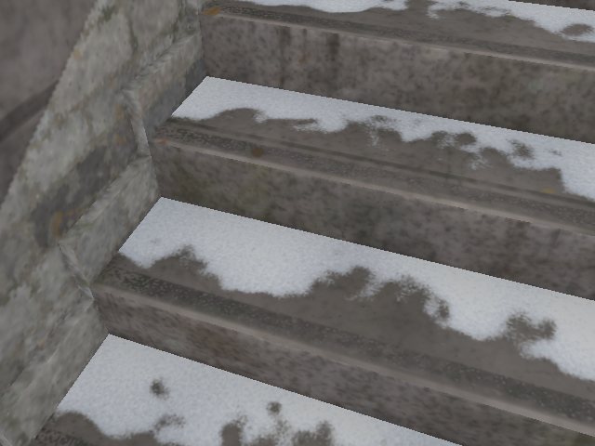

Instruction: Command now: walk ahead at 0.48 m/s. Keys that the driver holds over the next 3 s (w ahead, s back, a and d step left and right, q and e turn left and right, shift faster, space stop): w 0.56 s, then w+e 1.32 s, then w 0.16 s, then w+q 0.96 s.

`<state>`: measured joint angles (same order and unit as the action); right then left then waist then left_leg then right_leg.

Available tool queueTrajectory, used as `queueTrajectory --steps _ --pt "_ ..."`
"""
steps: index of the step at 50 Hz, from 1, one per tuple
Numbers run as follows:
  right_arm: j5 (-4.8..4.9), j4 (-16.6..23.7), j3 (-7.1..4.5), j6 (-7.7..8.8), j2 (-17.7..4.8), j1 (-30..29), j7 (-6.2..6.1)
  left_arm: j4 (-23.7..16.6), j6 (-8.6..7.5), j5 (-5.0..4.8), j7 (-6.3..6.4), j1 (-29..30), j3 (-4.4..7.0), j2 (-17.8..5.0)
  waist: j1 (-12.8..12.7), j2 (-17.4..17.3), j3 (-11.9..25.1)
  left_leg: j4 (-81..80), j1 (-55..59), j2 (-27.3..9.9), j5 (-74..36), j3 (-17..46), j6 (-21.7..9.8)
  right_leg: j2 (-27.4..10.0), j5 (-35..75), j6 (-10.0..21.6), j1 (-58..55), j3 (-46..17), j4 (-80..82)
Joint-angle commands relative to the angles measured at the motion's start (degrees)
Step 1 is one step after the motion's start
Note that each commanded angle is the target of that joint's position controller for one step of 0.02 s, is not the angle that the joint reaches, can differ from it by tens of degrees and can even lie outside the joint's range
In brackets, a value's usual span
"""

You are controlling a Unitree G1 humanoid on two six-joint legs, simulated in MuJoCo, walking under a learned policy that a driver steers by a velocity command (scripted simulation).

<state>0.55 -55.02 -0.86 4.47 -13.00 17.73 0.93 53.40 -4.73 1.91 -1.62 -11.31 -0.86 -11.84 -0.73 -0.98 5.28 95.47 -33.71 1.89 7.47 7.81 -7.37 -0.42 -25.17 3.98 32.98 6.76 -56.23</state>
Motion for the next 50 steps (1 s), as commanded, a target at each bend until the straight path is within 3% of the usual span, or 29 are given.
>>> queueTrajectory --steps 1,3,6,8,10,12,14,16,18,19,20,21,22,23,24,25,26,27,28,31,33,36,38,40,42,44,46,48,50 --pt "1.60 5.8 2.25 -1.30 5.3 2.5 -0.18 7.1 -0.01 0.70 -1.31 -4.0 -1.27 7.1 5.6 4.5 -10.0 19.7 -22.0 -1.7 0.6 2.7 -3.4 -12.3 -1.9 4.0 -1.1 -23.7 35.5" --pt "1.09 8.1 4.37 -1.57 8.9 0.4 -0.44 9.3 -0.22 0.06 -2.31 -7.1 -1.13 4.5 5.9 3.2 -9.6 19.6 -30.9 -2.2 -2.6 3.7 -4.3 -11.4 3.8 2.3 -4.1 -16.2 36.2" --pt "-1.47 11.3 4.42 -2.09 4.1 -6.8 -0.67 7.2 -0.35 1.28 -1.31 -5.3 -1.66 1.5 5.5 2.9 -8.4 5.6 -26.5 -1.5 -13.1 -3.1 0.8 -8.8 6.2 4.3 3.1 -6.7 41.3" --pt "-1.29 10.3 4.79 -2.18 5.5 -6.8 -1.02 8.7 -0.16 1.48 -0.12 -12.4 -1.78 -0.7 2.7 4.6 -5.2 15.1 -34.0 -1.7 -13.4 -5.5 3.4 -11.0 8.9 7.5 -6.4 -10.1 40.7" --pt "-0.04 12.2 5.21 -1.83 6.5 -10.8 -1.05 10.7 0.45 0.18 1.24 -20.5 -1.01 -2.5 -0.3 5.2 -7.5 20.3 -48.1 -2.7 -5.9 -1.3 4.1 -13.8 9.9 7.4 -20.8 -14.4 39.4" --pt "1.45 15.6 5.58 -0.30 6.3 -17.4 -0.07 10.7 1.76 0.39 2.26 -26.4 -1.30 -0.5 -4.0 4.9 -8.9 23.3 -63.2 -3.4 0.2 0.5 4.1 -16.6 12.9 7.1 -36.5 -18.4 38.7" --pt "0.38 20.0 6.51 0.07 6.1 -25.3 1.51 10.4 3.08 0.10 3.37 -28.4 -1.01 -0.9 -5.9 4.9 -10.3 12.9 -65.5 -5.9 1.7 -5.1 5.4 -16.3 10.7 5.8 -38.6 -16.8 41.7" --pt "1.47 24.8 7.12 0.12 6.1 -31.9 2.43 10.8 3.15 -1.64 5.02 -30.0 -1.87 1.3 -5.7 6.3 -11.9 3.8 -58.5 -10.5 -1.8 -10.5 6.8 -16.5 12.8 6.3 -33.0 -17.1 47.4" --pt "-0.13 28.8 9.85 0.01 9.8 -39.7 3.58 10.9 3.03 -3.86 5.83 -28.6 -0.08 -3.8 -6.6 6.9 -12.0 -18.4 -26.8 -11.6 2.6 -18.0 5.2 -17.7 21.2 7.9 -18.6 -12.6 63.7" --pt "0.77 26.8 8.59 -0.18 7.3 -35.2 3.27 10.8 2.76 -4.01 5.33 -27.1 -0.16 -4.3 -3.9 5.5 -8.7 -25.5 -14.1 -6.7 7.4 -24.2 3.7 -14.1 42.5 7.2 -20.3 -6.5 59.4" --pt "1.97 26.5 7.51 0.65 5.2 -28.7 3.04 12.0 1.60 -2.60 4.17 -29.6 0.63 -9.2 0.1 16.5 -3.3 -23.2 -0.3 -0.6 16.8 -27.2 1.6 -15.4 82.3 8.3 -23.4 -5.2 50.2" --pt "2.21 23.1 4.66 0.70 -0.2 -14.5 2.32 11.6 1.11 -1.76 3.54 -28.7 1.43 -12.5 7.7 20.6 4.1 -28.3 8.0 1.3 16.3 -21.7 -1.0 -15.7 108.7 6.2 -33.3 -4.5 38.0" --pt "1.03 20.1 2.05 0.09 -7.0 -4.1 1.51 11.7 1.03 -2.51 3.64 -25.2 3.22 -17.1 14.3 22.7 10.2 -38.4 14.3 0.3 16.0 -14.2 -3.2 -14.7 109.2 3.9 -37.8 -4.8 27.3" --pt "-0.86 14.5 -0.23 -0.32 -10.4 5.1 0.22 9.1 -0.55 -2.01 3.05 -26.2 2.56 -10.9 13.9 11.0 16.0 -48.3 33.0 -8.9 23.5 9.2 -8.5 -10.0 91.9 2.0 -18.5 -7.8 8.9" --pt "-3.12 10.3 -2.36 -1.92 -16.8 15.7 -0.98 8.4 -3.44 -1.51 1.35 -25.7 0.14 -2.0 13.9 -11.4 24.8 -75.7 45.3 -23.1 36.5 43.7 -15.5 1.4 30.9 1.3 -5.5 -13.1 -14.6" --pt "-5.46 6.5 -1.10 -1.95 -13.0 17.1 -1.96 6.8 -4.20 -2.63 -0.55 -19.2 2.37 -3.5 12.1 -9.0 22.7 -83.8 38.6 -25.1 33.0 53.8 -13.9 5.9 18.8 -0.1 -1.1 -25.1 -40.7" --pt "-3.21 4.1 0.15 -1.04 -8.1 11.0 -1.30 1.1 -3.71 -3.24 -1.46 -12.5 2.05 -0.2 7.1 -7.9 11.5 -82.2 29.6 -23.5 31.0 42.0 -8.2 4.0 19.3 1.1 6.8 -23.5 -49.4" --pt "-2.33 2.3 1.46 -0.44 -1.8 5.9 -0.31 -4.0 -2.71 -2.36 -1.72 -4.7 0.87 3.0 4.6 -3.6 3.9 -77.4 20.7 -21.9 27.0 29.3 -5.1 2.5 20.8 3.6 11.5 -19.6 -53.3" --pt "-2.50 0.5 2.66 0.47 3.7 3.1 0.85 -6.5 -2.01 -1.99 -1.30 -2.5 0.64 2.7 2.1 0.1 -1.2 -74.3 14.5 -19.2 18.6 19.2 -3.1 1.8 20.9 5.8 14.8 -18.8 -58.1" --pt "-3.51 -3.0 2.59 0.79 6.2 0.0 2.28 -8.9 -0.08 -3.02 -1.17 -5.9 -2.34 8.4 -4.5 1.5 -4.4 -74.1 12.4 -15.2 6.7 1.0 1.7 1.1 23.2 9.3 25.2 -21.3 -63.9" --pt "-3.92 -2.1 3.10 0.65 6.5 -3.5 1.87 -8.4 1.52 -3.59 -0.64 -7.6 -2.62 6.7 -7.5 2.4 -5.9 -74.6 7.2 -13.7 3.3 -8.8 4.4 -0.3 27.0 6.9 28.5 -21.0 -57.6" --pt "-5.10 -4.2 4.18 1.27 4.2 1.2 1.64 -10.7 3.00 -2.03 -0.34 -1.5 -4.17 8.6 -5.9 -3.6 -7.1 -79.1 5.7 -15.9 0.0 -10.4 1.8 1.1 28.5 4.0 40.7 -14.9 -74.9" --pt "-3.17 -5.2 3.94 0.73 2.8 3.6 0.96 -14.2 2.77 -1.08 -0.01 4.9 -4.85 8.5 -4.9 -2.9 -7.0 -78.9 7.0 -14.2 0.1 -13.7 5.6 0.0 30.8 2.6 43.6 -13.0 -64.6" --pt "-3.50 -6.3 3.52 0.42 1.9 9.8 -0.34 -16.7 2.34 -1.51 0.69 14.1 -4.44 6.2 0.3 -4.1 -6.2 -79.9 11.6 -14.2 -1.5 -14.0 4.4 -0.2 31.7 0.4 45.3 -8.8 -58.0" --pt "-2.94 -6.7 1.58 0.22 -3.1 14.6 -2.59 -19.8 2.34 -2.58 0.45 20.8 -5.40 6.8 3.1 -7.0 -5.3 -88.1 18.3 -18.0 -2.6 -12.3 1.5 -4.3 19.6 -1.3 45.7 -4.0 -52.0" --pt "-1.94 -7.6 0.30 -0.60 -4.8 17.7 -4.09 -21.8 2.50 -1.63 -0.45 25.0 -5.63 8.0 4.1 -6.7 -3.4 -90.2 31.7 -20.1 -8.9 -13.0 0.9 -7.9 13.9 -0.5 47.5 -5.0 -46.3" --pt "-0.80 -8.5 0.44 -1.41 -4.4 18.9 -3.84 -21.1 2.56 -2.22 -1.68 26.8 -6.05 10.4 4.3 -2.6 -2.5 -89.8 35.7 -20.8 -28.4 -17.7 1.0 -6.4 8.6 2.5 39.2 1.4 -38.9" --pt "-1.61 -8.0 -0.12 -1.34 -7.7 17.4 -3.24 -21.6 1.40 -2.95 -2.01 26.6 -5.94 10.0 1.0 -2.8 -2.0 -85.4 31.2 -19.7 -63.4 -22.9 -0.1 -1.9 0.1 5.4 22.0 8.5 -27.6" --pt "-2.48 -6.6 -0.96 -0.99 -11.8 15.1 -2.82 -19.1 1.80 -2.26 -1.48 14.4 -2.68 5.0 -5.1 -12.2 4.1 -73.5 39.5 -22.5 -94.4 -20.4 -3.0 4.7 -8.9 7.0 8.5 8.1 -15.1"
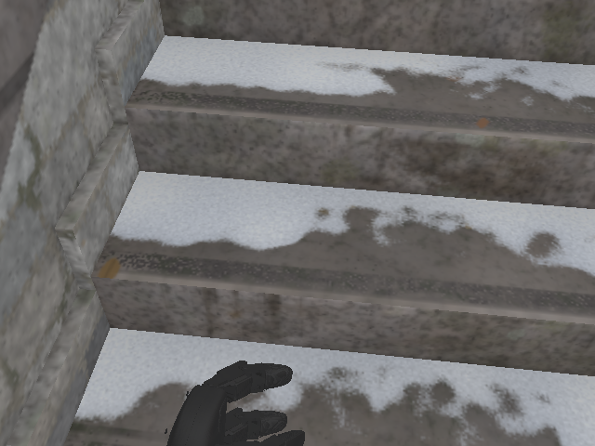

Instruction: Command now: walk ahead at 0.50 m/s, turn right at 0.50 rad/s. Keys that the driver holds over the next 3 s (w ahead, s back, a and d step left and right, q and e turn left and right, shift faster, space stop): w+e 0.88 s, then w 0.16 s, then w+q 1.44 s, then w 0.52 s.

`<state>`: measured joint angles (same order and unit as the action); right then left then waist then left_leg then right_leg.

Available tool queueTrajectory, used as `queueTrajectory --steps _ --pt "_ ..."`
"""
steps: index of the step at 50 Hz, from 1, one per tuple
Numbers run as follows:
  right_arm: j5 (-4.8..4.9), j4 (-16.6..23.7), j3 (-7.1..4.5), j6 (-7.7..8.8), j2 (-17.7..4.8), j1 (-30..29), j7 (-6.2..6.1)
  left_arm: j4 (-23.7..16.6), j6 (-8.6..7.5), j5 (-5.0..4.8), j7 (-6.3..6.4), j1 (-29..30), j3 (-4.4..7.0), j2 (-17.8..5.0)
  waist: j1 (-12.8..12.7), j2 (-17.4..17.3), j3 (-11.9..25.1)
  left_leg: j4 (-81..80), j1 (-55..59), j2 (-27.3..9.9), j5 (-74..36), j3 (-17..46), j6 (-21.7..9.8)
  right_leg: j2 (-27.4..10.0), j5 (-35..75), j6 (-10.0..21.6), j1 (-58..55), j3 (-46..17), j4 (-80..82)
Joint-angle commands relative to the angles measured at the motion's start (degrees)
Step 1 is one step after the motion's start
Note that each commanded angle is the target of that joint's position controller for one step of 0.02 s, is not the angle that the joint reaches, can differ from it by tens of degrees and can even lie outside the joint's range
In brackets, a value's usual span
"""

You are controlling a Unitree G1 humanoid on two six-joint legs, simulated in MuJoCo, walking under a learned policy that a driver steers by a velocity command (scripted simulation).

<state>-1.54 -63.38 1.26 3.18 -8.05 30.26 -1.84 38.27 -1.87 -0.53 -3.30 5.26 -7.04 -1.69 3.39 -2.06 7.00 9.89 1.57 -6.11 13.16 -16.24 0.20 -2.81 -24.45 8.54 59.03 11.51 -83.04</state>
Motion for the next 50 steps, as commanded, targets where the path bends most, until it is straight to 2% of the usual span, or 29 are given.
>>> queueTrajectory --steps 1,2,3,4,5,7,9,11,13,15,16,18,20,22,23,25,26,27,28,29,31,32,33,35,37,41,44,48,50 --pt "0.35 4.6 -3.76 0.46 -18.8 -2.8 0.53 -1.6 -0.58 1.11 0.34 -10.1 5.79 -9.4 -13.1 -13.5 6.0 22.6 4.3 -13.4 -102.2 3.1 -10.5 8.8 -7.0 3.8 -26.9 -1.4 22.1" --pt "0.56 8.5 -3.50 1.73 -18.1 -8.5 0.66 1.4 0.56 2.31 0.70 -20.7 8.26 -15.5 -17.0 -10.3 11.7 36.6 -10.3 -11.1 -93.2 5.8 -9.4 4.5 1.0 6.8 -44.7 -18.2 28.1" --pt "0.55 13.5 -2.93 4.10 -12.7 -12.5 1.68 2.9 2.11 2.42 2.87 -27.7 11.48 -24.5 -16.3 11.5 13.6 60.3 -37.6 2.3 -41.9 8.6 -4.8 -7.0 -4.7 16.1 -59.9 -52.1 50.8" --pt "0.71 12.3 -3.77 5.52 -11.1 -14.7 3.74 3.9 2.02 3.41 4.46 -28.1 11.60 -24.3 -13.8 11.7 13.8 88.7 -47.3 9.2 -2.0 22.8 -2.6 -13.1 -4.5 15.8 -60.4 -71.2 65.8" --pt "2.08 14.5 -3.92 5.71 -7.7 -14.7 5.63 5.8 1.26 3.95 4.37 -27.6 9.65 -18.6 -10.3 9.8 7.4 100.0 -56.9 6.0 -2.3 28.2 -4.6 -12.8 -10.4 11.1 -55.3 -65.5 66.0" --pt "-0.29 22.6 -0.96 4.91 -1.6 -23.1 4.59 11.4 0.56 2.37 1.87 -26.7 7.82 -11.2 -5.4 3.5 -6.2 115.9 -66.5 4.8 -5.9 22.1 -7.5 -8.8 -5.3 3.9 -40.2 -48.0 63.8" --pt "-0.17 23.5 0.90 3.79 1.3 -16.2 4.06 13.8 0.05 2.87 0.76 -23.1 6.45 -6.2 1.0 2.2 -8.2 121.0 -69.1 2.6 -7.9 21.9 -9.6 -3.2 4.4 -1.9 -35.0 -34.6 60.6" --pt "0.29 24.1 2.14 2.71 1.5 -14.9 2.90 12.7 -0.38 3.10 0.12 -18.7 6.53 -6.9 4.7 2.0 -10.6 111.5 -70.7 0.6 -12.8 19.8 -7.8 0.7 12.3 -6.4 -29.4 -23.3 57.7" --pt "-1.01 27.5 2.62 2.07 1.0 -20.6 1.64 11.5 -1.05 2.71 0.32 -17.7 7.09 -9.8 4.7 5.5 -9.1 99.4 -64.1 0.3 -19.0 14.9 -5.9 4.2 16.7 -6.1 -21.0 -17.9 60.0" --pt "-0.93 28.9 4.03 2.76 5.2 -26.4 1.20 15.1 -1.89 2.98 0.89 -27.0 6.68 -9.1 0.9 9.8 -8.2 116.9 -75.1 0.7 -15.0 10.7 -4.0 1.5 23.7 -2.0 -28.2 -26.6 59.1" --pt "-0.57 30.0 4.66 2.60 6.3 -27.5 1.17 14.9 -1.07 2.95 1.67 -28.8 7.40 -12.7 0.5 7.3 -7.4 120.0 -80.8 1.5 -9.4 11.1 -3.2 0.8 19.6 -1.8 -32.5 -29.1 60.2" --pt "-1.32 34.7 4.88 3.40 4.4 -37.4 0.70 15.6 -0.25 0.49 2.36 -34.5 7.71 -12.9 -3.9 5.7 -7.7 105.8 -83.5 0.1 -5.4 11.8 -1.6 0.8 14.0 -1.8 -36.7 -34.3 62.3" --pt "-2.07 40.8 6.03 3.92 5.1 -51.2 0.42 15.5 1.19 -0.39 5.16 -40.9 9.01 -14.4 -9.2 6.1 -7.6 91.8 -82.5 1.1 2.6 7.5 1.3 -3.7 19.8 1.6 -41.3 -39.4 72.6" --pt "-0.05 42.3 4.90 3.61 3.2 -51.1 0.80 16.6 1.73 -1.21 7.34 -44.0 9.59 -13.9 -9.1 9.0 -6.5 80.5 -81.4 0.1 8.1 8.5 1.9 -7.5 25.6 3.4 -55.8 -39.8 75.9" --pt "0.48 39.0 3.79 2.71 2.8 -41.2 0.71 14.3 1.17 -1.92 7.55 -36.0 9.97 -14.3 -3.3 14.8 -1.6 71.6 -66.2 1.3 12.0 8.4 -1.3 -6.5 46.2 4.0 -57.1 -31.8 75.0" --pt "1.24 37.3 -0.79 3.58 -6.0 -29.8 0.69 10.8 0.07 -1.07 6.85 -29.9 11.20 -19.7 4.4 17.9 10.9 61.4 -33.2 8.9 16.7 7.7 -5.7 -6.0 101.9 3.5 -54.3 -27.7 64.2" --pt "1.35 34.8 -2.83 3.29 -10.5 -19.5 0.84 9.9 -0.48 -1.56 6.28 -24.2 12.03 -22.7 9.8 17.8 14.9 53.0 -24.3 7.4 17.1 14.1 -7.8 -7.6 111.9 2.7 -56.8 -27.5 53.5" --pt "1.20 31.8 -4.39 3.24 -15.0 -9.9 0.70 8.5 -1.92 -1.13 5.78 -20.2 12.14 -22.1 13.0 11.8 20.7 43.4 -10.8 3.6 17.4 24.2 -9.6 -5.5 101.7 2.7 -53.4 -27.9 40.6" --pt "-1.95 26.3 -5.97 2.64 -18.9 -2.3 0.48 5.0 -3.15 -0.81 3.99 -19.0 10.57 -14.5 10.0 -15.7 25.4 26.3 10.0 -6.8 19.3 49.5 -14.3 4.8 65.7 1.4 -32.6 -27.5 23.8" --pt "-2.96 25.6 -5.70 1.44 -16.0 -6.6 -1.20 4.9 -3.31 1.10 2.55 -19.9 9.80 -11.0 6.2 -29.2 25.6 11.7 9.5 -17.2 6.4 75.8 -20.8 14.9 16.8 -3.1 -20.2 -30.7 -4.2" --pt "0.87 23.5 -3.44 -0.15 -4.2 -14.2 -2.31 1.8 -2.08 0.09 0.55 -18.2 10.08 -12.1 1.3 -7.0 1.0 16.9 -14.3 -17.4 13.1 56.9 -17.9 10.4 11.2 -5.6 -11.2 -24.0 -27.0" --pt "0.26 19.9 -2.69 -0.24 -1.0 -15.0 -1.63 0.2 -1.16 0.08 0.52 -17.1 8.85 -8.8 -2.3 0.6 -6.8 19.1 -26.0 -15.5 20.1 46.9 -14.4 7.4 14.0 -4.1 -9.7 -21.2 -29.6" --pt "-0.73 17.4 -1.32 0.01 3.2 -15.2 -0.89 -0.7 -0.88 -1.03 0.20 -18.2 8.00 -7.7 -4.3 1.2 -9.4 18.2 -29.8 -13.5 17.3 39.7 -11.4 6.1 13.1 -3.0 -7.6 -19.6 -35.4" --pt "-0.62 13.4 -1.93 0.51 2.3 -13.8 0.25 -2.2 -0.24 -3.54 0.34 -20.4 6.54 -4.3 -7.4 2.2 -13.1 15.0 -31.1 -11.5 15.1 28.9 -8.3 4.4 14.4 -1.5 -2.3 -19.8 -37.8" --pt "-0.82 11.3 -2.66 0.34 0.3 -11.7 1.34 -5.7 -0.32 -4.36 1.24 -16.7 5.07 -2.1 -6.8 1.8 -13.9 11.2 -27.8 -11.0 10.4 22.9 -7.1 1.0 14.3 -2.5 4.4 -20.5 -33.3" --pt "-1.46 13.7 -3.58 1.45 -5.8 -10.5 0.26 -7.8 1.52 -0.82 3.63 -12.0 6.19 -5.9 -5.2 1.9 -11.7 7.6 -22.9 -10.8 3.5 15.7 -8.3 -1.3 23.9 -8.0 6.0 -18.5 -18.4" --pt "-1.44 13.0 -5.16 1.92 -10.6 -5.3 -0.82 -8.5 1.91 -1.02 4.05 -8.9 6.99 -7.2 -2.4 -3.8 -9.3 4.5 -9.3 -14.2 2.3 13.3 -8.1 -3.6 22.1 -8.4 9.9 -16.0 -20.0" --pt "-0.71 11.4 -4.57 -0.67 -6.2 2.5 -2.03 -11.4 1.95 -3.09 2.99 1.7 6.66 -5.7 4.0 -4.9 -16.9 2.1 8.0 -15.4 -3.4 11.5 -7.1 -7.7 12.1 -7.8 24.7 -15.4 -15.6" --pt "0.82 10.3 -4.43 -1.79 -6.7 4.3 -2.82 -15.2 1.87 -1.64 1.09 8.7 4.83 -3.3 5.8 -4.0 -17.4 -4.9 5.5 -16.4 -6.4 11.2 -9.1 -9.8 11.0 -8.6 16.4 -8.0 -3.1"
Over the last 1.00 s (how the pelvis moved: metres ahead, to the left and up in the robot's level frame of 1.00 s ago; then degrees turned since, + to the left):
0.55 0.04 0.24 -10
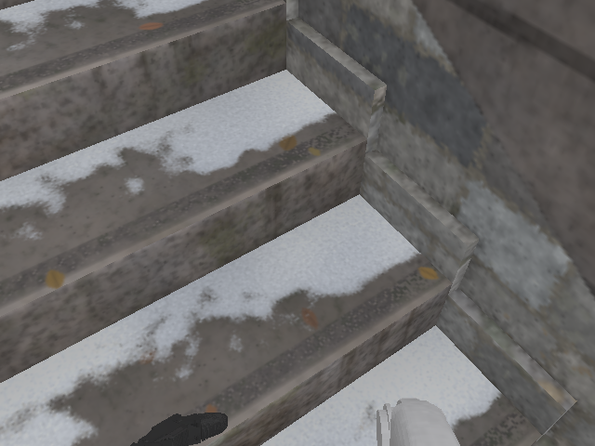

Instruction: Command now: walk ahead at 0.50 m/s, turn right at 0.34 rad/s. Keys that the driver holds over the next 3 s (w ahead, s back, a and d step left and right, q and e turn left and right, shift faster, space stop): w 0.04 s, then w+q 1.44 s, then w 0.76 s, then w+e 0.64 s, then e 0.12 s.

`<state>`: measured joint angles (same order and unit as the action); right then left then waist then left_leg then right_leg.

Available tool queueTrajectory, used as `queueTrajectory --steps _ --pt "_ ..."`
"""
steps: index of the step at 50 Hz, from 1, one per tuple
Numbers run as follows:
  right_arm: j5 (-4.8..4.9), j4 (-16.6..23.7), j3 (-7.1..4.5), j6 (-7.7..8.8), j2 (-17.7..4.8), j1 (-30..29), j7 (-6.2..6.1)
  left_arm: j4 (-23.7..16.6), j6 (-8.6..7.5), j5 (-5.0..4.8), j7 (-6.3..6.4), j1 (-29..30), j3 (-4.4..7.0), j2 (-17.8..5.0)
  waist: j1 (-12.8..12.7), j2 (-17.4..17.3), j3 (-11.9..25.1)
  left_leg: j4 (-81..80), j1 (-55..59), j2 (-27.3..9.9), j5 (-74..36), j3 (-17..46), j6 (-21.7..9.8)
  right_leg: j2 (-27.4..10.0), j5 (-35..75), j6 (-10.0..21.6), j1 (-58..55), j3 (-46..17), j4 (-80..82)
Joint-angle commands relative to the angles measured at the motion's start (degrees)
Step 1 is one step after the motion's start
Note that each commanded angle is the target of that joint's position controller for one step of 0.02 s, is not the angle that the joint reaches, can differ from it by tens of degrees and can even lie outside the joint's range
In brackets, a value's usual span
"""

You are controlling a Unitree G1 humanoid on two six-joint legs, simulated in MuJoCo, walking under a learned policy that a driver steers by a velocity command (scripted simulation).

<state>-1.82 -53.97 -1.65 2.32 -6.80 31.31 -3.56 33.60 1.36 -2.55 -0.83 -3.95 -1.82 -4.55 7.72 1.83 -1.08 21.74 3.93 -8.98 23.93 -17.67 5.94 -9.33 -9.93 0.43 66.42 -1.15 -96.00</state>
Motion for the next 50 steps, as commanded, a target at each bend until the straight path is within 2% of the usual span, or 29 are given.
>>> queueTrajectory --steps 1,3,5,6,7,8,9,12,15,16,19,23,25,26,28,29,30,33,36,38,40,41,42,43,44,45,46,47,50 --pt "1.41 0.6 -2.01 -2.15 -9.9 1.9 -1.41 -13.1 -1.61 0.06 -1.39 19.4 -1.39 1.9 0.2 -10.0 -7.9 -19.6 2.8 -14.3 -21.1 11.4 -14.6 -4.9 -7.5 0.5 3.9 4.1 14.8" --pt "1.29 -2.9 -0.42 -2.92 -9.3 9.1 -0.11 -14.0 -4.04 0.69 -3.62 20.6 -1.72 -0.2 -1.5 -8.5 -0.9 -12.4 -6.0 -8.4 -54.4 7.4 -16.1 5.0 -17.8 2.8 -30.4 17.3 33.1" --pt "1.98 -4.6 0.11 1.26 -12.5 12.1 2.05 -9.6 -5.40 -0.91 -3.04 -0.7 2.49 -7.0 -15.2 -12.3 17.0 13.7 -24.1 -9.8 -98.7 13.0 -11.0 6.1 -9.1 10.1 -72.1 1.1 36.6" --pt "6.91 0.6 -1.99 3.01 -22.7 0.1 2.92 -0.9 -3.20 0.46 -0.20 -21.2 7.62 -18.1 -26.9 -12.2 30.6 31.7 -25.7 -1.0 -68.1 14.0 -4.5 -0.7 -11.2 11.1 -84.9 -18.2 55.6" --pt "6.94 3.2 -2.36 3.81 -17.5 -2.2 4.15 5.0 -2.80 3.20 1.95 -24.4 7.48 -20.9 -21.4 2.4 37.0 49.8 -30.8 4.6 -13.3 21.7 -2.8 -12.3 -5.5 12.1 -89.4 -37.8 67.2" --pt "5.84 2.7 -3.46 3.30 -16.1 -3.7 5.26 9.3 -3.00 7.36 2.28 -26.6 6.31 -18.4 -18.7 4.7 35.5 66.5 -32.3 5.6 -7.3 29.7 -5.2 -16.1 1.5 11.0 -81.4 -37.5 68.8" --pt "5.22 8.6 -3.99 2.34 -14.0 -14.4 4.71 10.3 -3.91 7.91 2.63 -23.0 5.50 -17.0 -18.2 7.1 21.6 75.5 -39.0 6.7 -7.1 30.0 -6.8 -13.4 5.5 8.3 -71.4 -24.8 67.0" --pt "3.06 20.3 0.58 0.51 -1.8 -25.3 4.39 17.1 -8.00 5.72 3.70 -21.4 2.51 -4.9 -12.3 2.9 3.1 96.2 -57.2 7.2 -8.3 29.9 -13.6 -11.4 1.6 4.8 -58.8 -13.5 64.1" --pt "3.97 22.4 3.06 -2.81 1.1 -13.9 6.57 14.5 -7.53 5.60 2.13 -13.7 1.06 -3.1 0.9 4.1 -0.8 98.1 -63.7 6.6 -2.9 30.5 -14.6 -12.0 3.4 3.0 -50.9 -1.8 72.8" --pt "4.37 23.1 2.16 -3.73 -3.9 -11.9 6.48 11.6 -7.13 6.15 2.07 -4.2 0.32 -2.0 6.2 3.8 -1.6 93.6 -56.6 6.7 -6.6 29.2 -12.7 -10.8 4.8 0.8 -41.0 3.0 77.4" --pt "0.57 21.8 -0.05 -6.82 -11.7 -5.5 4.00 8.3 -4.63 7.65 2.36 6.0 1.31 -12.2 12.3 3.6 -0.1 102.9 -40.8 13.2 -14.6 16.0 -8.6 -7.8 17.3 1.6 -31.2 15.3 84.4" --pt "-0.29 21.9 -3.40 -7.65 -19.3 2.5 2.33 5.2 -3.00 4.17 5.76 9.1 4.49 -23.4 17.5 3.5 5.3 68.7 -28.2 11.4 -2.6 15.8 -12.2 -4.0 56.8 0.1 -50.3 20.8 69.7" --pt "-0.79 20.9 -4.47 -7.21 -18.8 3.1 3.95 5.4 -2.58 2.17 5.88 6.2 5.42 -25.0 12.4 6.8 10.8 37.5 -20.8 7.5 -6.3 17.5 -14.7 -10.4 63.2 5.3 -62.3 14.5 56.8" --pt "0.15 19.5 -5.94 -5.62 -21.2 4.1 4.33 2.4 -2.31 2.16 5.62 8.7 4.90 -22.1 11.2 1.5 3.1 18.7 -25.0 9.8 -14.0 18.6 -16.6 -4.1 53.9 4.7 -64.9 13.1 42.2" --pt "2.48 8.8 -2.34 -4.19 -10.1 4.6 4.31 0.7 -4.07 0.91 3.92 11.1 1.41 -8.8 6.0 -15.7 -13.4 -28.4 -22.1 7.2 -52.9 12.9 -18.2 7.4 -30.2 2.1 -44.8 15.1 2.6" --pt "-0.49 7.1 0.13 -3.05 -9.0 0.1 4.58 -1.0 -4.64 3.55 2.98 7.9 1.17 -5.4 -4.3 -15.2 -11.7 -0.8 -11.8 5.9 -78.3 24.3 -17.8 9.4 -35.2 3.0 -18.3 9.1 -23.3" --pt "-0.33 9.1 -1.24 -1.05 -13.9 7.5 3.89 -4.8 -6.48 5.12 1.83 7.7 0.22 -3.5 -4.3 -14.2 -7.0 7.7 -10.1 5.4 -96.4 39.9 -19.5 14.8 -27.7 1.3 -9.9 4.5 -29.7" --pt "0.73 6.3 -2.02 -1.60 -11.8 15.4 1.54 -9.2 -12.31 7.34 -1.35 20.6 -1.40 -0.4 1.1 1.2 1.0 4.7 6.0 4.2 -61.1 50.1 -17.5 11.9 -25.6 -1.9 10.2 3.3 -22.2" --pt "2.76 9.6 -3.00 -0.90 -16.2 3.1 -1.14 -13.7 -10.61 5.32 -0.78 20.5 -0.91 -7.3 -5.2 -2.0 5.1 1.0 0.7 -3.1 -65.5 63.3 -19.3 9.7 -24.8 -2.1 9.9 -0.8 -20.4" --pt "2.53 7.8 -2.00 -1.24 -13.1 4.3 -1.80 -17.4 -8.81 4.99 0.14 27.2 -1.66 -5.2 -5.2 9.8 9.2 -4.0 -7.4 -1.9 -48.8 58.2 -12.1 8.0 -15.1 -2.2 1.2 -0.1 -6.2" --pt "2.93 8.0 -2.62 -2.42 -13.3 5.7 -3.23 -20.4 -8.50 7.00 1.33 34.9 -2.39 -3.5 -4.7 5.7 11.6 -11.3 -26.0 5.5 -87.5 45.2 -8.2 15.8 -23.1 2.2 -36.3 15.3 24.3" --pt "1.37 4.2 -3.03 -0.63 -14.9 10.3 -1.79 -18.2 -8.61 5.03 2.38 25.6 1.16 -7.5 -8.1 -9.9 18.2 -5.4 -21.2 3.5 -124.6 47.9 -13.3 19.1 -19.3 4.2 -49.2 14.5 25.5" --pt "0.45 6.3 -4.56 1.12 -19.4 -1.9 -0.56 -13.4 -9.56 3.56 3.40 4.8 5.45 -16.8 -20.7 -18.7 23.9 14.7 -21.2 4.9 -141.9 46.9 -13.5 13.8 -14.3 9.5 -62.7 -0.6 34.6" --pt "0.10 8.8 -5.14 3.35 -20.3 -7.6 0.32 -6.3 -9.54 5.83 4.06 -15.7 7.80 -25.2 -25.9 -6.0 39.6 43.4 -28.9 10.9 -112.1 41.2 -12.8 -2.5 0.3 20.2 -84.0 -28.6 46.3" --pt "-0.46 9.9 -3.28 4.60 -12.0 -8.0 1.97 -3.6 -7.89 6.57 3.97 -18.8 6.65 -24.4 -22.8 25.8 44.6 80.1 -43.4 24.5 -7.4 40.3 -7.0 -21.0 14.1 31.2 -89.2 -71.6 75.3" --pt "-0.95 11.3 -4.04 4.34 -14.0 -6.7 4.73 -2.3 -6.43 2.72 4.89 -14.0 4.80 -16.1 -19.4 15.2 31.7 93.3 -54.8 19.5 -4.7 37.0 -6.6 -17.3 -15.4 29.6 -78.4 -74.4 78.1" --pt "0.17 14.8 -2.15 3.30 -8.3 -14.9 5.06 3.7 -5.33 1.10 5.22 -9.8 3.72 -11.1 -14.4 8.3 8.2 103.7 -65.7 18.0 -3.3 31.6 -6.6 -13.9 -27.3 24.5 -63.4 -59.5 78.9" --pt "-1.00 18.1 0.49 2.30 -2.3 -17.0 5.17 7.3 -5.07 1.31 4.15 -7.0 3.00 -7.0 -8.4 -2.2 -1.4 111.8 -70.0 17.0 -6.1 29.6 -9.5 -10.9 -23.2 18.2 -52.2 -42.9 76.5" --pt "3.94 17.9 4.97 2.61 5.2 -11.2 5.81 16.1 -5.34 7.09 0.19 -3.4 0.38 5.6 1.0 -5.7 -4.0 111.7 -72.0 11.2 -12.8 31.5 -13.4 -2.0 -2.0 8.3 -39.4 -7.6 72.3"
Over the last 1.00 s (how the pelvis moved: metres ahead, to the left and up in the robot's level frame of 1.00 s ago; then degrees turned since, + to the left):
0.48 -0.19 0.29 -37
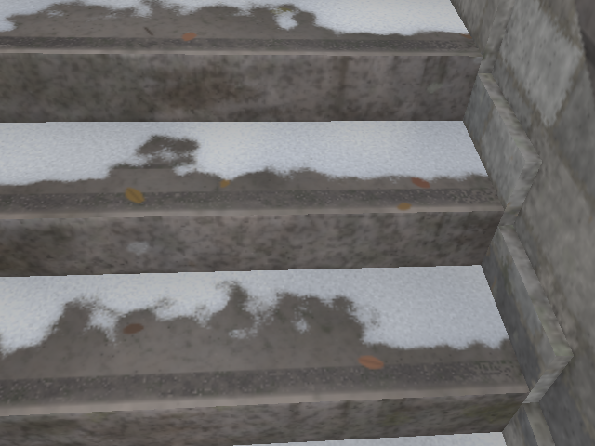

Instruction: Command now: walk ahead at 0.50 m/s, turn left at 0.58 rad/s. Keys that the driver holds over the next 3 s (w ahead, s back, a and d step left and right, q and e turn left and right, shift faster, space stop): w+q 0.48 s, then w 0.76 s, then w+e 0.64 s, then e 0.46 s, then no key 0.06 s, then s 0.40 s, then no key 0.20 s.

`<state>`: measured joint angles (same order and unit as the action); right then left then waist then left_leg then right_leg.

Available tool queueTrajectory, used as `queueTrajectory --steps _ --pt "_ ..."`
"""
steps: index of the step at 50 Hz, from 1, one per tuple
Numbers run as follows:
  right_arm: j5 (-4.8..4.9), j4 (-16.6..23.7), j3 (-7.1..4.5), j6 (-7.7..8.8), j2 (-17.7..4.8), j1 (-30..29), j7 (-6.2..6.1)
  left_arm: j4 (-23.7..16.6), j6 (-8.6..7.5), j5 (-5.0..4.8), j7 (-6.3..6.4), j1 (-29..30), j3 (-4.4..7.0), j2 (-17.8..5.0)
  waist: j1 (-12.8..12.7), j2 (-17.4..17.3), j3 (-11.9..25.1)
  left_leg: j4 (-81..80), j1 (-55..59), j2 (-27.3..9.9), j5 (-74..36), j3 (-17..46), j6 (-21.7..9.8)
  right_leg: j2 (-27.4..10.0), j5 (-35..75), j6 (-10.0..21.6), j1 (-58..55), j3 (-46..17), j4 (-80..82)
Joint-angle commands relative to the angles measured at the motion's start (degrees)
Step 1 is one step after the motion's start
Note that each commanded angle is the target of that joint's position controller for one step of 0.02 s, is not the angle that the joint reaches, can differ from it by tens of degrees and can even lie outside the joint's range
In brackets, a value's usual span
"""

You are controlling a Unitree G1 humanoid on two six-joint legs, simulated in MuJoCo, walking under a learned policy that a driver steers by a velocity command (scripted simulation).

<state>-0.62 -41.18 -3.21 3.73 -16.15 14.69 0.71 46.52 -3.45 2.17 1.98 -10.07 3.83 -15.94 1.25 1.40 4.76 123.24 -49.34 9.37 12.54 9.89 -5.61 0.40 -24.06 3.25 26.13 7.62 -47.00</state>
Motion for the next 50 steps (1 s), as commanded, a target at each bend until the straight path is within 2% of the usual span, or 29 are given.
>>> queueTrajectory --steps 1,4,7,10,11,12,13,14,15,16,17,18,19,20,22,23,25,28,32,34,36,39,40,41,42,43,45,47,50 --pt "4.15 7.9 7.92 1.56 16.3 0.5 1.48 5.5 -0.50 2.93 -3.24 2.9 -4.80 14.8 8.1 -4.5 -12.8 5.3 -20.6 -8.4 -1.0 0.9 -1.8 -9.9 14.5 3.8 5.2 -7.9 25.8" --pt "3.49 11.0 9.85 -0.45 16.6 -6.5 0.24 9.9 -0.34 2.30 -4.00 -3.2 -5.09 8.2 6.8 0.6 -12.2 7.9 -26.5 -8.4 -8.0 -4.0 -0.6 -9.6 18.8 4.2 6.5 -3.2 29.7" --pt "2.14 15.0 8.88 -1.34 10.0 -14.2 -0.34 8.5 -0.50 0.10 -3.18 -8.6 -3.94 1.2 3.0 -1.6 -6.7 -10.8 -27.2 -12.6 -14.4 -6.2 3.8 -11.5 10.7 4.4 -0.2 -4.3 31.2" --pt "2.52 21.4 9.68 -2.56 9.8 -29.3 0.62 8.4 0.42 -2.29 0.07 -18.2 -0.55 -8.3 -4.2 1.9 -3.9 -29.0 -19.4 -18.4 -2.6 -14.9 3.8 -16.7 16.2 4.9 -10.9 -4.7 44.4" --pt "3.53 21.3 9.54 -2.78 9.3 -32.2 1.36 8.7 0.38 -3.51 0.75 -18.1 -0.66 -7.7 -4.8 3.1 -3.2 -40.7 -7.2 -17.3 4.1 -19.8 2.1 -16.3 31.1 4.6 -11.1 -0.4 46.5" --pt "4.09 22.6 9.29 -2.73 10.0 -33.2 1.60 10.3 0.19 -3.73 1.46 -20.8 -1.05 -9.0 -3.2 6.3 0.9 -42.8 4.7 -12.2 10.7 -25.5 0.2 -16.8 69.7 4.7 -13.8 0.7 42.1" --pt "4.23 22.9 7.85 -2.53 7.8 -28.6 1.75 11.4 -0.03 -3.09 1.65 -22.7 -1.07 -11.3 -0.2 9.1 6.1 -45.6 11.7 -9.0 14.8 -26.3 -1.6 -18.4 106.8 5.6 -22.9 1.9 33.2" --pt "3.03 21.2 5.77 -2.78 2.9 -18.6 2.46 9.8 0.32 -3.29 1.69 -19.6 0.34 -16.1 5.0 15.5 10.7 -57.6 15.6 -5.5 18.3 -25.0 -3.8 -19.1 120.7 5.6 -32.8 1.4 23.1" --pt "1.21 18.2 2.44 -3.29 -4.5 -9.4 2.44 7.3 -0.24 -3.56 1.53 -17.4 0.46 -15.3 8.6 15.5 18.5 -69.0 28.5 -4.1 14.6 -18.6 -6.5 -18.5 117.3 5.2 -33.9 -0.1 11.1" --pt "1.08 13.9 -0.38 -5.02 -10.2 1.9 1.21 2.6 -3.01 -1.90 0.62 -14.4 0.35 -13.2 11.4 6.8 23.5 -75.2 52.4 -11.0 5.9 4.2 -12.0 -14.8 95.1 2.7 -9.4 -4.4 -4.4" --pt "0.59 9.4 -2.30 -5.64 -16.2 8.1 -1.26 -0.1 -5.70 -0.13 -2.13 -12.0 -1.52 -5.5 8.0 -17.8 28.6 -101.3 65.4 -24.5 14.4 45.6 -21.0 1.6 20.1 -0.2 12.7 -9.9 -32.1" --pt "-0.54 5.9 -0.70 -4.75 -11.2 12.4 -2.42 2.1 -7.23 -1.38 -5.20 -9.9 0.33 -4.7 7.5 -9.2 29.2 -110.9 63.4 -29.1 22.8 57.7 -17.6 2.0 15.0 -0.2 20.3 -21.7 -62.0" --pt "-0.51 2.2 0.56 -3.65 -7.7 11.1 -1.73 -2.4 -7.04 -2.51 -5.80 -3.6 -0.26 -1.8 4.8 -4.0 16.2 -109.5 52.8 -27.1 27.2 47.6 -12.1 0.8 15.1 1.0 27.6 -20.6 -72.1" --pt "0.43 -1.3 2.25 -3.12 -1.4 8.6 -0.28 -6.4 -6.39 -1.28 -5.44 1.2 -1.92 2.6 2.0 -0.1 3.1 -105.9 41.7 -23.2 21.8 34.2 -8.3 -0.3 13.6 2.4 34.2 -16.6 -77.5" --pt "-0.30 -4.0 4.49 -2.51 8.4 2.4 1.16 -10.9 -4.70 -1.21 -5.28 -0.3 -4.42 7.4 -5.1 -0.4 -3.4 -101.9 32.3 -15.7 6.2 13.3 -5.0 -2.4 12.5 4.5 38.1 -14.8 -82.7" --pt "-0.37 -3.7 4.14 -2.54 9.6 0.2 2.09 -11.0 -4.05 -1.81 -4.77 -4.4 -5.25 9.1 -7.5 -2.1 -3.4 -98.8 31.9 -14.3 -0.7 6.7 -3.3 -3.4 14.1 4.1 40.4 -13.8 -83.3" --pt "-1.42 -4.4 4.06 -2.18 8.4 -3.0 2.23 -11.8 -3.00 -2.62 -4.16 -3.2 -6.61 8.6 -9.5 -1.1 -7.5 -102.0 21.2 -12.9 -0.9 -1.2 -2.8 -4.2 14.9 2.9 39.3 -10.6 -73.5" --pt "-2.68 -9.6 4.28 -1.74 5.0 4.7 1.17 -14.5 -2.07 -1.65 -3.12 4.5 -9.95 14.6 -6.9 -7.7 -8.8 -106.5 19.3 -15.1 1.6 1.2 -5.2 -2.9 17.6 1.7 49.1 -5.5 -83.9" --pt "0.17 -13.5 3.44 -2.72 1.7 13.3 -1.88 -21.9 -3.04 0.00 -2.31 20.2 -12.01 12.6 -1.2 -7.5 -5.4 -116.3 25.0 -17.3 2.0 5.3 -6.4 -6.4 17.4 -1.0 47.6 -0.9 -57.0" --pt "1.22 -14.9 2.66 -2.62 0.4 14.7 -3.39 -21.4 -3.07 -0.42 -1.87 20.7 -11.31 11.8 -1.3 -8.6 -0.9 -121.1 35.1 -21.0 -8.2 4.8 -7.9 -7.0 12.4 -0.7 39.2 -0.3 -49.1" --pt "1.90 -15.4 2.58 -2.98 -0.3 12.1 -3.34 -18.4 -3.32 -1.47 -2.53 14.5 -9.53 8.3 -4.9 -10.0 2.2 -114.8 38.6 -19.0 -49.9 -3.7 -5.9 -3.2 5.6 2.4 20.9 3.8 -35.3" --pt "0.92 -15.1 0.79 -1.97 -6.3 11.0 -3.30 -13.9 -2.71 -2.13 -3.19 0.9 -4.39 -1.7 -11.5 -18.3 11.2 -93.2 53.6 -20.7 -95.9 -3.6 -5.0 2.4 -1.1 4.3 1.3 -3.6 -12.2" --pt "-0.71 -13.3 0.89 -0.85 -4.7 7.9 -2.85 -9.7 -2.02 -1.04 -3.52 -10.4 -2.94 -5.3 -15.7 -10.8 13.7 -80.0 44.6 -20.1 -88.5 -2.2 -5.8 -1.8 -0.7 7.6 -12.1 -16.7 -4.9" --pt "-0.50 -12.5 2.16 0.54 4.2 11.0 -1.29 -4.7 -0.83 0.71 -3.40 -17.8 -1.16 -9.8 -12.5 21.1 17.6 -54.6 22.2 -6.4 -29.9 -2.3 -1.4 -15.9 7.6 18.4 -30.2 -47.1 18.1" --pt "-1.74 -13.0 2.37 2.51 6.0 10.2 0.87 -2.4 -0.12 1.83 -1.56 -19.3 -1.34 -6.7 -12.4 22.7 19.9 -25.4 11.6 1.2 -4.2 6.8 1.7 -22.4 1.3 22.3 -29.0 -70.8 31.7" --pt "-0.03 -9.0 1.84 3.03 5.1 3.4 2.20 0.4 0.00 -0.40 -1.07 -16.6 -1.72 -2.5 -10.0 13.2 8.0 -13.8 3.0 -2.3 -3.8 5.7 1.2 -21.1 -9.1 18.2 -19.8 -62.0 30.6" --pt "0.32 -2.3 3.64 1.97 7.8 -6.3 1.64 5.9 -0.13 -0.02 -2.04 -12.8 -3.88 6.2 -4.9 0.4 -5.2 -8.0 -2.8 -6.1 -6.5 1.7 -1.7 -18.0 -6.1 12.3 -4.0 -41.6 25.6" --pt "1.74 -1.4 4.72 0.96 10.0 -0.4 1.73 9.7 0.56 0.93 -2.42 -12.5 -5.33 11.8 0.2 -0.6 -6.3 0.7 -6.2 -6.2 -5.6 1.9 -3.4 -15.4 0.6 9.4 -2.4 -30.1 25.9" --pt "2.93 1.3 7.19 0.58 14.0 -1.8 1.66 11.0 1.72 0.93 -3.25 -13.0 -5.15 9.8 1.7 -3.0 -9.0 2.7 -18.6 -7.5 -4.3 2.2 -3.0 -13.7 8.8 6.9 -2.8 -16.9 26.8"
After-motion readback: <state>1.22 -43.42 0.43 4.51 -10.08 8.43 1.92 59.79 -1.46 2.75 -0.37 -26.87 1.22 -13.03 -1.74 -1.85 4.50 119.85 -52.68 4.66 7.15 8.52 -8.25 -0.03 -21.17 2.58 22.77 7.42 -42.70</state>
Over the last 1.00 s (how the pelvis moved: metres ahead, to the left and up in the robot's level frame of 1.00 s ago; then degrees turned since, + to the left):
0.53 0.05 0.30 24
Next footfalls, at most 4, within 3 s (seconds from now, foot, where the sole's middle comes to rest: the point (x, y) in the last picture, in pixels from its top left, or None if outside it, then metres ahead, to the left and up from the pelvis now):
0.30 left None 0.32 0.18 -0.58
0.80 right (255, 314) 0.67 0.08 -0.42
1.34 left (38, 181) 0.85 0.50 -0.26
1.94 right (153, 22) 1.19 0.31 -0.10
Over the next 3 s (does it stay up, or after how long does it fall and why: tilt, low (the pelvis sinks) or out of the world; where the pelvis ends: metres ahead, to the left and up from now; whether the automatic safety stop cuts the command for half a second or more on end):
stays up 1.32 0.40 0.78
